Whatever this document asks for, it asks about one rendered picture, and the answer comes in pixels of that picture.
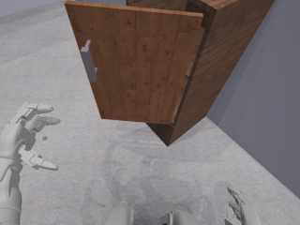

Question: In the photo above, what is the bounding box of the robot right hand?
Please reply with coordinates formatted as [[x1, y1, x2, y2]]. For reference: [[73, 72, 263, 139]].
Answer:
[[224, 185, 262, 225]]

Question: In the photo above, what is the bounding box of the cupboard door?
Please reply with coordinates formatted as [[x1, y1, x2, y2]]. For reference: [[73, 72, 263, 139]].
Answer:
[[64, 0, 203, 125]]

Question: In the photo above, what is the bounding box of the robot left thigh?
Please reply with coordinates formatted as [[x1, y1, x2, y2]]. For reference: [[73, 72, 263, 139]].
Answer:
[[103, 204, 134, 225]]

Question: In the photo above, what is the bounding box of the robot thigh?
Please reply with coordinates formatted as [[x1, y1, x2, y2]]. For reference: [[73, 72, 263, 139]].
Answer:
[[167, 210, 201, 225], [103, 204, 134, 225]]

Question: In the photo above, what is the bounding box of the robot left hand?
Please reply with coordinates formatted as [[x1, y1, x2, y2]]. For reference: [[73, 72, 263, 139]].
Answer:
[[0, 102, 61, 171]]

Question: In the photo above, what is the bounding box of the handle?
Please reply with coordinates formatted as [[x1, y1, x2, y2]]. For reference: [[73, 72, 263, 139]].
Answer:
[[81, 39, 98, 83]]

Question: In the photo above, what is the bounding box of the robot right thigh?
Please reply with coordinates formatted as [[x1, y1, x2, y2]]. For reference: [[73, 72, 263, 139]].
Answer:
[[167, 210, 201, 225]]

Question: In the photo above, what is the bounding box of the robot left forearm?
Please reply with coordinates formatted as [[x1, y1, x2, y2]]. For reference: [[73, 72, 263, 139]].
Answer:
[[0, 157, 23, 225]]

